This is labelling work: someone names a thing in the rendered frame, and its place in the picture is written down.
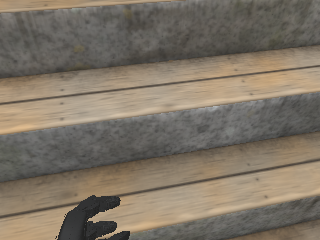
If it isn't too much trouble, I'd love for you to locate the robot left hand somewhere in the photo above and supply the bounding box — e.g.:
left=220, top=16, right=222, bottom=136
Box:
left=56, top=195, right=130, bottom=240

